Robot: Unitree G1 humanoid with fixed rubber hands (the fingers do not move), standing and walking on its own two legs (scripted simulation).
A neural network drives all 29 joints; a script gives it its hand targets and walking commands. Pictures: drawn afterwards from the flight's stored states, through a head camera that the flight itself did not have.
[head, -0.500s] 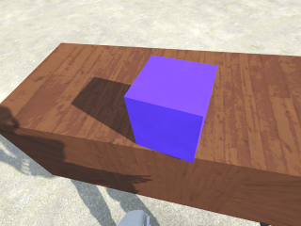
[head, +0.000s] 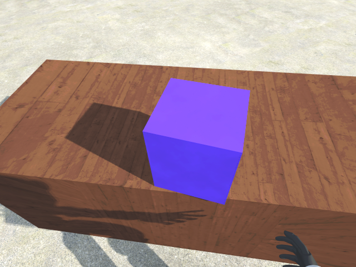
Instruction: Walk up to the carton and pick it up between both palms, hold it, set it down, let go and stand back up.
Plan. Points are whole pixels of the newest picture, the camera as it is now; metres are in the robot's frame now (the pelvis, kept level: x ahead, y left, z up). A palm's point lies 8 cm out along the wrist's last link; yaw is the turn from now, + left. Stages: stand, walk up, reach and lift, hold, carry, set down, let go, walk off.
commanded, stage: walk up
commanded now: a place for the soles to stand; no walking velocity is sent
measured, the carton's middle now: (198, 142) +0.43 -0.01 +0.00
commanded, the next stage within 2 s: none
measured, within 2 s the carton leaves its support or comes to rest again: neither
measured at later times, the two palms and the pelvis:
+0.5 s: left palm out of the picture +0.13 +0.27 -0.09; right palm out of the picture +0.07 -0.27 -0.11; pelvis +0.00 +0.01 +0.00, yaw -7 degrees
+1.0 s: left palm (80, 260) +0.15 +0.26 -0.10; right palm out of the picture +0.04 -0.26 -0.11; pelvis +0.00 +0.02 -0.01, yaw -12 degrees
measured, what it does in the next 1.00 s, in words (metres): stands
